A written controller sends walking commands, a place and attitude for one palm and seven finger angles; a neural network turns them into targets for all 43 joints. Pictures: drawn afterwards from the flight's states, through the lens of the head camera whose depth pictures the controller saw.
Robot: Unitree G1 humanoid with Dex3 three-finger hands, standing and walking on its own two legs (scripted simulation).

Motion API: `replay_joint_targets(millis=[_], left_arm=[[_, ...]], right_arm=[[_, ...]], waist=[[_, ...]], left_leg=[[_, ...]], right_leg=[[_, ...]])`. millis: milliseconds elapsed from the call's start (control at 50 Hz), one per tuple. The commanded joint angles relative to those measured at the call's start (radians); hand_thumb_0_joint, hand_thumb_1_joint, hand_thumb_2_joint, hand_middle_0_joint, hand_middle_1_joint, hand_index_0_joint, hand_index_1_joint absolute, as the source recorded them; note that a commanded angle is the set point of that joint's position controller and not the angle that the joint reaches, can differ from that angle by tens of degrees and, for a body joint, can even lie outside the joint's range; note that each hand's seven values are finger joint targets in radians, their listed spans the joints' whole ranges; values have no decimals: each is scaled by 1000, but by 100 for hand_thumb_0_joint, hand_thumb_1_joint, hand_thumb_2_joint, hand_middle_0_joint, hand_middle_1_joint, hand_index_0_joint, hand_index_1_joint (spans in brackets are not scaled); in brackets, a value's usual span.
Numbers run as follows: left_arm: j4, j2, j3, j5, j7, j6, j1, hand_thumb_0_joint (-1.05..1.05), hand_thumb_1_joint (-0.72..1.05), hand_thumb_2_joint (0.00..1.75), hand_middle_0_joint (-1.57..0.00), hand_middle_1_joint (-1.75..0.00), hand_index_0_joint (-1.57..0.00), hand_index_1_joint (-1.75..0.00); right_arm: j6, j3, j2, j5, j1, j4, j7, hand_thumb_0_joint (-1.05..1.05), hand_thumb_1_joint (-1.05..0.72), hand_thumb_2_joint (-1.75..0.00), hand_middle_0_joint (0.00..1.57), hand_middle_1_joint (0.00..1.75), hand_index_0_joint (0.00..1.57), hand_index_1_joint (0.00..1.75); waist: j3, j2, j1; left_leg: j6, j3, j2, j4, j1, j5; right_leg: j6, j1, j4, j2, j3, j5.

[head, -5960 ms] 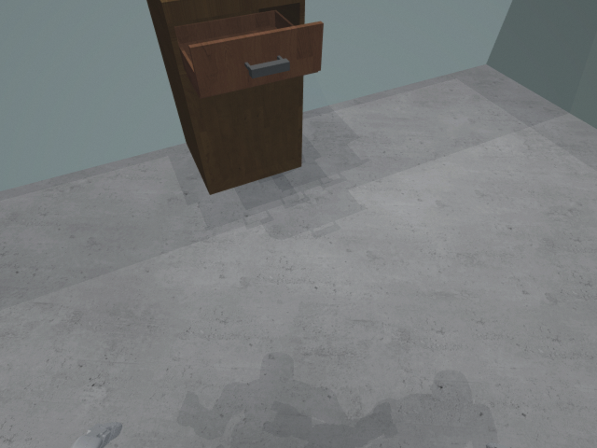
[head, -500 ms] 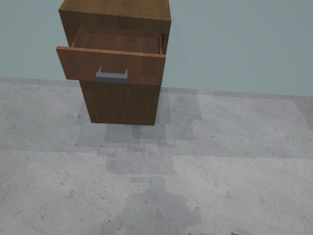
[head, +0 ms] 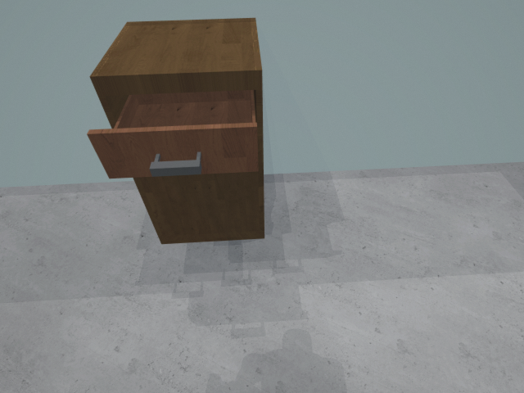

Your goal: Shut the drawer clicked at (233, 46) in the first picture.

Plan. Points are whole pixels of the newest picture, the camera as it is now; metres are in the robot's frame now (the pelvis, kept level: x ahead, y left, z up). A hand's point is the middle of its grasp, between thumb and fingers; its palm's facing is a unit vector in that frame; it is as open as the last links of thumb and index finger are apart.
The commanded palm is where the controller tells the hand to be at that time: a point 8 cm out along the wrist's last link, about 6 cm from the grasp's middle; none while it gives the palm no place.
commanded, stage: take the last steps up to it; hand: left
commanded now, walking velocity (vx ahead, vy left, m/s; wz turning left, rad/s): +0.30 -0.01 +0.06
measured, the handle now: (177, 162) +0.70 +0.24 -0.09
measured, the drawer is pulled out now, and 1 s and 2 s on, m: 0.19 0.19 0.19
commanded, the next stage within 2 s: come to a stop and stand still in 0.80 s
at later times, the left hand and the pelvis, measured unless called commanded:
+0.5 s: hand out of the picture +0.01 +0.13 -0.16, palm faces +0.21 -0.97 -0.13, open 7.4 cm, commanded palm none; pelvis +0.15 +0.01 -0.01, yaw +3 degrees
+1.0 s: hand (179, 273) +0.41 +0.20 -0.16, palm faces +0.01 -0.97 -0.24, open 7.4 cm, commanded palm none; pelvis +0.30 +0.01 -0.01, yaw +0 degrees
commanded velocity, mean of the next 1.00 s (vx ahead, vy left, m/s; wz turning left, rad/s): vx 0.18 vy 0.00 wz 0.01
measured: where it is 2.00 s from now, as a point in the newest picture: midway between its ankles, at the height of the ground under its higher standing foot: outside the picture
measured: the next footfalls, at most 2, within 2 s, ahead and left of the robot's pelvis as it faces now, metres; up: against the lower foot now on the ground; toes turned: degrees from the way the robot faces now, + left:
left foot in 0.52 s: +0.27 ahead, +0.14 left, +0.00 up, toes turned +10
right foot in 0.98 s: +0.41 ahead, -0.09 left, +0.00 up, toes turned -6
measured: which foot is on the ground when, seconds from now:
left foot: down 0.00-0.02, up 0.04-0.50, down 0.52-1.00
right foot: down 0.00-0.54, up 0.56-0.96, down 0.98-1.00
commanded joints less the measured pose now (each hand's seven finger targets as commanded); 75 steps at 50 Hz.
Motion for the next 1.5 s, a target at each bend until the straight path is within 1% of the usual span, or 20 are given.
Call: replay_joint_targets(millis=[0, 40, 120, 400, 460, 480, 520, 540, 600, 660, 880, 920, 940, 980, 1020, 1200, 1340, 1420, 1460, 1480], left_arm=[[35, 221, 52, -1, 32, -39, 296, 0, 90, 90, -20, -30, -20, -30], [29, 197, 47, -16, 41, -45, 246, 0, 90, 90, -20, -30, -20, -30], [22, 73, 20, -15, 43, -66, 165, 0, 90, 90, -20, -30, -20, -30], [132, 86, 8, -1, 51, -84, 367, 0, 90, 90, -20, -30, -20, -30], [129, 100, 15, -5, 50, -79, 333, 0, 90, 90, -20, -30, -20, -30], [128, 87, 13, -9, 49, -78, 327, 0, 90, 90, -20, -30, -20, -30], [84, 5, -5, -23, 40, -74, 366, 0, 90, 90, -20, -30, -20, -30], [76, 40, 7, -17, 47, -69, 324, 0, 90, 90, -20, -30, -20, -30], [84, 10, 18, -9, 31, -54, 224, 0, 90, 90, -20, -30, -20, -30], [87, -14, 17, -7, 28, -28, 262, 0, 90, 90, -20, -30, -20, -30], [-27, 30, 13, -2, 15, -19, 14, 0, 90, 90, -20, -30, -20, -30], [-8, 43, 11, -2, 21, -28, 65, 0, 90, 90, -20, -30, -20, -30], [13, 77, 17, -2, 28, -40, 137, 0, 90, 90, -20, -30, -20, -30], [42, 192, 23, -13, 43, -53, 206, 0, 90, 90, -20, -30, -20, -30], [24, 183, 23, -15, 58, -43, 127, 0, 90, 90, -20, -30, -20, -30], [-46, 170, 46, -6, 74, 0, -13, 0, 90, 90, -20, -30, -20, -30], [-59, 197, 55, 11, 67, 14, -2, 0, 90, 90, -20, -30, -20, -30], [-31, 169, 41, 0, 62, 27, -19, 0, 90, 90, -20, -30, -20, -30], [-35, 53, 13, -25, 53, 36, 14, 0, 90, 90, -20, -30, -20, -30], [-37, 52, 15, -21, 50, 39, 0, 0, 90, 90, -20, -30, -20, -30]], right_arm=[[-35, -4, -52, 9, -97, -116, -1, 0, -90, -90, 20, 30, 20, 30], [-22, -28, -110, -4, -131, -116, 14, 0, -90, -90, 20, 30, 20, 30], [-2, -33, -36, -7, -47, -57, 25, 0, -90, -90, 20, 30, 20, 30], [-31, -7, -14, 2, -361, -162, 44, 0, -90, -90, 20, 30, 20, 30], [-48, -13, -42, -2, -222, -123, 28, 0, -90, -90, 20, 30, 20, 30], [-56, -22, -83, -7, -83, -83, 18, 0, -90, -90, 20, 30, 20, 30], [-58, -59, -270, -2, 115, -47, -4, 0, -90, -90, 20, 30, 20, 30], [-49, -56, -250, 9, 76, -57, -7, 0, -90, -90, 20, 30, 20, 30], [-69, -19, -100, 6, -113, -94, -12, 0, -90, -90, 20, 30, 20, 30], [-82, -4, -65, 9, -134, -89, -14, 0, -90, -90, 20, 30, 20, 30], [-51, -24, -122, -9, -91, -82, -11, 0, -90, -90, 20, 30, 20, 30], [-43, -11, -101, -3, -96, -69, -15, 0, -90, -90, 20, 30, 20, 30], [-44, -2, -81, 4, -94, -63, -15, 0, -90, -90, 20, 30, 20, 30], [-32, 5, -42, 22, -30, -63, -18, 0, -90, -90, 20, 30, 20, 30], [2, -4, -38, 28, -35, -54, -27, 0, -90, -90, 20, 30, 20, 30], [75, -33, -57, 9, -62, -61, -6, 0, -90, -90, 20, 30, 20, 30], [53, -22, -51, 9, -84, -97, 9, 0, -90, -90, 20, 30, 20, 30], [31, -6, -30, 8, 88, -32, 3, 0, -90, -90, 20, 30, 20, 30], [13, -15, -121, -15, 38, -58, -9, 0, -90, -90, 20, 30, 20, 30], [18, -12, -153, -14, -77, -111, -20, 0, -90, -90, 20, 30, 20, 30]], waist=[[59, -343, 163], [123, -203, 124], [138, -58, 36], [140, -154, 105], [66, -133, 30], [-25, -67, -27], [-219, 272, -59], [-181, 139, -44], [31, 59, 23], [38, 97, 75], [74, 120, 35], [54, 64, 70], [-3, -7, 107], [-147, -187, 89], [-135, -208, 68], [-49, -140, 57], [-58, -218, 79], [-41, -172, 4], [85, 264, 15], [202, 274, 39]], left_leg=[[3, 29, 13, 391, -573, -313], [9, -41, 90, 602, -563, -201], [-25, -13, 129, 669, -462, 21], [-17, 88, 103, 259, -407, 53], [13, 128, 36, 111, -138, 77], [26, 95, 57, 43, 67, 142], [183, -437, 483, -53, 413, 385], [213, -417, 502, -85, 345, 388], [147, -165, 373, -161, 20, 405], [132, -31, 321, -190, -67, 506], [135, -10, 305, -127, 0, 429], [86, 15, 255, -15, -53, 451], [37, 41, 206, 85, -89, 378], [-57, 79, 64, 321, -192, -266], [-61, 15, 76, 462, -172, -350], [-89, -34, 55, 652, -237, -151], [-71, 21, 49, 353, -163, -189], [-43, 70, 22, -46, 117, -69], [34, -320, 290, -345, -103, -427], [76, -402, 387, -438, -322, -509]], right_leg=[[-162, 393, -395, -351, 520, -347], [-203, 193, -481, -363, 524, -467], [-149, 77, -451, -231, 220, -98], [-171, 239, -309, -213, 82, 510], [-142, 190, -100, -174, 30, 669], [-116, 126, 97, -137, 6, 620], [-52, -273, 617, 43, -21, -251], [-73, -314, 709, 7, 62, -243], [-55, -291, 707, -69, 79, -37], [-33, -223, 614, -67, 55, 11], [-35, -136, 121, -17, -25, 76], [-35, 30, -18, 11, -36, 189], [-31, 170, -107, -36, 21, 392], [-194, 341, -109, -347, 284, 1103], [-256, 240, -117, -348, 247, 1229], [-211, 19, -254, -280, 170, 504], [-177, 4, -366, -239, 233, -72], [-68, -162, -325, -138, 161, -249], [1, -259, 45, 27, 26, -129], [-9, -231, 180, 35, 58, -67]])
